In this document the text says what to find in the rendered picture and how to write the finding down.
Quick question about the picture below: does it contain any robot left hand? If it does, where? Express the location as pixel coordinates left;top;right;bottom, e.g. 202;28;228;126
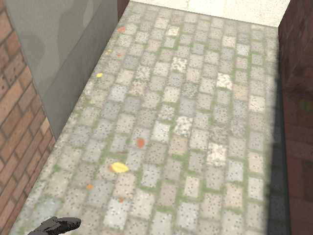
27;216;81;235

